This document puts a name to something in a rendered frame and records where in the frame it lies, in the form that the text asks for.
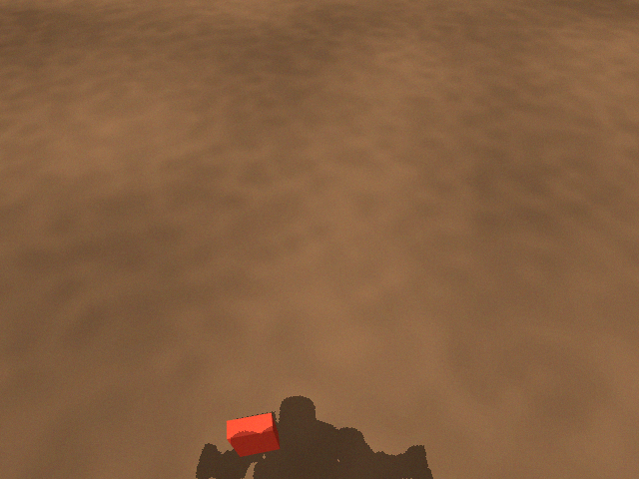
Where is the carton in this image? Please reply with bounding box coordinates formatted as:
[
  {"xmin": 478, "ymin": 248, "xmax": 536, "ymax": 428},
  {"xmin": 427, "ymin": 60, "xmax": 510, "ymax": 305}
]
[{"xmin": 227, "ymin": 413, "xmax": 280, "ymax": 457}]

